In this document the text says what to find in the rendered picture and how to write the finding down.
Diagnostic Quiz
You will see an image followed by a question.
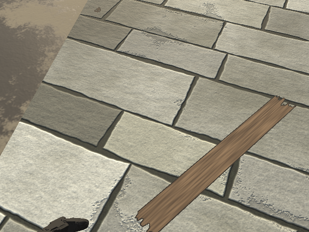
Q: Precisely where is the left robot hand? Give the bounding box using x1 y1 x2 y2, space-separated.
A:
38 217 89 232

